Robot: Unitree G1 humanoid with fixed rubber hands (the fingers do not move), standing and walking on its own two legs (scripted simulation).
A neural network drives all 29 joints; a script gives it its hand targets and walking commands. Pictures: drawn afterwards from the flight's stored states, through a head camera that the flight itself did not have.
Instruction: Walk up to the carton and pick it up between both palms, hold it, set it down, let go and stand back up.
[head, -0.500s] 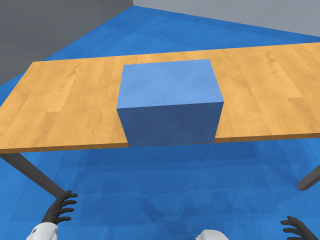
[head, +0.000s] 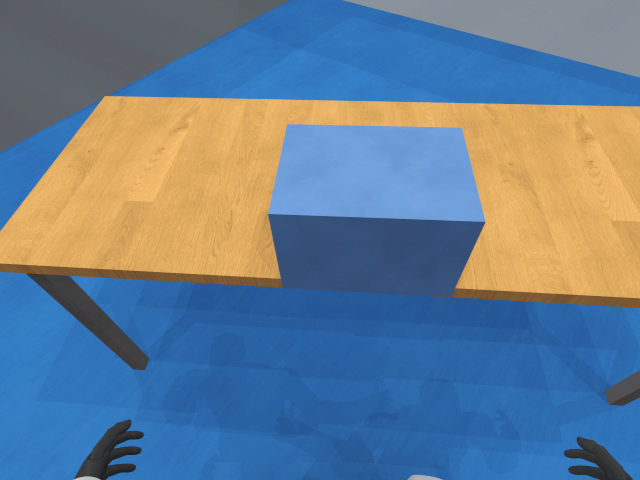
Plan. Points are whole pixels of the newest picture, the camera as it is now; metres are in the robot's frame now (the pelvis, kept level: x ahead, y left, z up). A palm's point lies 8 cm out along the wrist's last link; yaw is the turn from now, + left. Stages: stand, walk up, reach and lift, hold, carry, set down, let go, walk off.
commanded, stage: walk up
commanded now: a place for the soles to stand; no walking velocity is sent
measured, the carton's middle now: (369, 210) +0.52 -0.05 -0.02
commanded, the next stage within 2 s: none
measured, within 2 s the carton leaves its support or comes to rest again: neither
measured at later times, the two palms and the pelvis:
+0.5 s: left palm out of the picture +0.09 +0.30 -0.09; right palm (613, 433) +0.18 -0.35 -0.10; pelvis +0.08 -0.03 +0.00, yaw +4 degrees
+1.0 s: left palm (132, 401) +0.22 +0.29 -0.07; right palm (570, 346) +0.31 -0.34 -0.10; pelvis +0.13 -0.03 -0.01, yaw +0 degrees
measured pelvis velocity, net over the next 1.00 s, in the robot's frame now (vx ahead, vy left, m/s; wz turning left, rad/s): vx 0.13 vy -0.03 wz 0.00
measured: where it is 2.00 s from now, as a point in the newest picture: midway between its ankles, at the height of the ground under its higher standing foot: outside the picture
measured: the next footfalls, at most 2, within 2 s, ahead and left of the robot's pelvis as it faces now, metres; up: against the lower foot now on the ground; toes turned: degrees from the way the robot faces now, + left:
left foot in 0.62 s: +0.24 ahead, +0.10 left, +0.00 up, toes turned -11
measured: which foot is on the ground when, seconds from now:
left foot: down 0.00-0.32, up 0.34-0.60, down 0.62-1.00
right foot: down 0.00-1.00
